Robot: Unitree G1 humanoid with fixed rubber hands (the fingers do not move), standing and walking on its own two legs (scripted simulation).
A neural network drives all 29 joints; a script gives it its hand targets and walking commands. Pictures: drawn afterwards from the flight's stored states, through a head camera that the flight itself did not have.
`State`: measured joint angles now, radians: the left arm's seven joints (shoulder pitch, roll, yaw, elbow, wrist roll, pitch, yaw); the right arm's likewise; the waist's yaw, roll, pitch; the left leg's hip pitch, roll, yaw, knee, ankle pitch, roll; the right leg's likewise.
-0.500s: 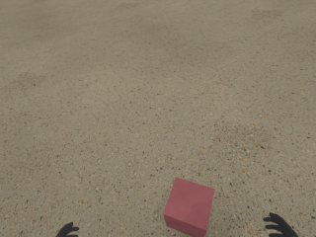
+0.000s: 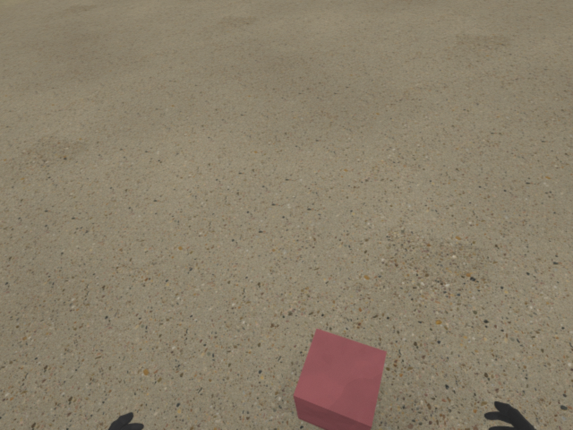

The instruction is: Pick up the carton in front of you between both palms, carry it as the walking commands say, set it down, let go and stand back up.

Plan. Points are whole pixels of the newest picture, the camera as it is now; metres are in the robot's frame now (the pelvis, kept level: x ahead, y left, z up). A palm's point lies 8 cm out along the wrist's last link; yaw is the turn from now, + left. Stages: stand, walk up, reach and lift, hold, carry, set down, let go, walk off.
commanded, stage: stand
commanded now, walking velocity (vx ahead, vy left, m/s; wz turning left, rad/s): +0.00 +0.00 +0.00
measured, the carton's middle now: (339, 387) +0.37 -0.08 -0.65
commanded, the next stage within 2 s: none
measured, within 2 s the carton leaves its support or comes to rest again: neither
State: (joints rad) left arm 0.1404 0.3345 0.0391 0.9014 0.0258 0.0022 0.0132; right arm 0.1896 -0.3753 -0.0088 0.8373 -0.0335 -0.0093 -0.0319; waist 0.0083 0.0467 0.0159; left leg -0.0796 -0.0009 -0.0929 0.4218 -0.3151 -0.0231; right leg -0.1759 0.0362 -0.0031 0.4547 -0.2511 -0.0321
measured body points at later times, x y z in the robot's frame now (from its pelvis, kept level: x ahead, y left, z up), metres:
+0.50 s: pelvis -0.02 +0.00 +0.00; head -0.02 -0.01 +0.45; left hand +0.09 +0.32 -0.10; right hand +0.08 -0.30 -0.12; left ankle -0.05 +0.14 -0.74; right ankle +0.00 -0.10 -0.74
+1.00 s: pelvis -0.02 +0.01 +0.01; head -0.02 -0.01 +0.45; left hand +0.08 +0.32 -0.10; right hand +0.07 -0.31 -0.12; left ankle -0.05 +0.14 -0.74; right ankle +0.00 -0.10 -0.74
